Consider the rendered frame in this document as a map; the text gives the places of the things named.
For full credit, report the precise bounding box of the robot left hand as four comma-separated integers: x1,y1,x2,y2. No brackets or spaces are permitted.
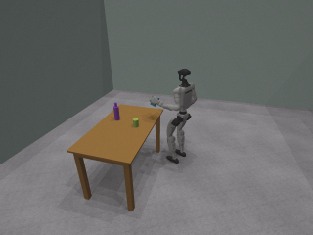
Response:
148,95,159,104

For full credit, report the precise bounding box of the right robot shin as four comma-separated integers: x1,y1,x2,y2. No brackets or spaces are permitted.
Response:
177,130,185,153

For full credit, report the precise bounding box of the robot right upper arm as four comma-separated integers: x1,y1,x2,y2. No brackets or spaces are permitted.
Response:
189,83,198,102

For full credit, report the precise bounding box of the robot right foot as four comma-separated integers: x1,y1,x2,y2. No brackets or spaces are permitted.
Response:
175,149,186,157

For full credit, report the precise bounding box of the table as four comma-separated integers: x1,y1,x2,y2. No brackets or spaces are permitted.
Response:
67,104,163,212

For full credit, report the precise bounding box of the robot left forearm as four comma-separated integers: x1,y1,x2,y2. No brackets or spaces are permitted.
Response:
157,100,179,111

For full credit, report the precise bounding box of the robot left upper arm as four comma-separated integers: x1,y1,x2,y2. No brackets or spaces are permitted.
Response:
173,87,182,111

